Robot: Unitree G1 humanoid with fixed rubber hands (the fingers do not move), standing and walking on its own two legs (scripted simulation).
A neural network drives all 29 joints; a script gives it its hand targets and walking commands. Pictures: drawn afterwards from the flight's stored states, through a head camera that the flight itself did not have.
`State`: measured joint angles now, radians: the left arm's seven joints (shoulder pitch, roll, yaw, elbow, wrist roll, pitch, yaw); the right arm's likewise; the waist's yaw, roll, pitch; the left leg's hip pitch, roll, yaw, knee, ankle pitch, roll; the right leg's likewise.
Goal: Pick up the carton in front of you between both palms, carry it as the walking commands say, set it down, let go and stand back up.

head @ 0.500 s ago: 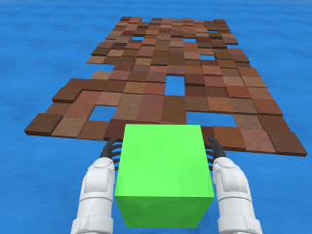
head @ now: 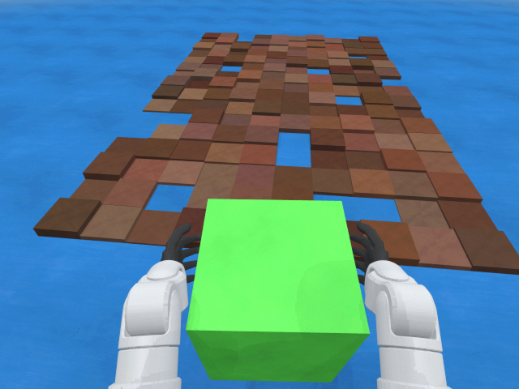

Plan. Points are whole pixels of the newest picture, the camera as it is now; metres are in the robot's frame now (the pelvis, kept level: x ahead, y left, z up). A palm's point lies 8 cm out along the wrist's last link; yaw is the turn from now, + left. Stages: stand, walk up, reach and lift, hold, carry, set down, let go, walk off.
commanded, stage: carry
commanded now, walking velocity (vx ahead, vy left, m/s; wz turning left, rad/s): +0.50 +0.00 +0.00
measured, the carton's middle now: (272, 295) +0.28 +0.00 +0.01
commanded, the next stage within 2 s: none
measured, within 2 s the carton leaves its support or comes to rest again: neither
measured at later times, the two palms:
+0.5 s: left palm (187, 162) +0.51 +0.16 +0.12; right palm (335, 158) +0.53 -0.14 +0.11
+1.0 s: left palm (210, 62) +0.93 +0.16 +0.17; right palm (316, 62) +0.91 -0.14 +0.18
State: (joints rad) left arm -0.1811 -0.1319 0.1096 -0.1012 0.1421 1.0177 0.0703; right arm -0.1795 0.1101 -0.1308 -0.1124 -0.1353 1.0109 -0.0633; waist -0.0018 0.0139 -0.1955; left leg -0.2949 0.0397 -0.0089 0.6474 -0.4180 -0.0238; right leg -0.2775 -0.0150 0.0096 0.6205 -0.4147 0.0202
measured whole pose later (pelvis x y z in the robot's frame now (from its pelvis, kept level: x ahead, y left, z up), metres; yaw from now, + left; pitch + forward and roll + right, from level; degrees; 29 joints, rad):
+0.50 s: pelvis +0.25 +0.00 +0.02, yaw +1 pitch +5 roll +2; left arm -0.17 -0.13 0.12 -0.40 0.09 1.22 0.10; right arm -0.18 0.14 -0.10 -0.39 -0.11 1.21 -0.10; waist 0.05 -0.02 -0.10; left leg -0.60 0.05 0.15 0.71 -0.21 0.01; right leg 0.00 -0.03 -0.15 0.25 -0.34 -0.02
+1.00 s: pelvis +0.56 +0.03 +0.02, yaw -2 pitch +5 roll -1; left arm -0.68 -0.02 0.21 -0.15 0.09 1.34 0.12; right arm -0.70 0.02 -0.22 -0.10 -0.05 1.31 -0.13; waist -0.06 0.00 -0.03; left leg -0.12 0.00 0.20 0.36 -0.33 0.06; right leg -0.68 -0.07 -0.10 0.75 -0.12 -0.04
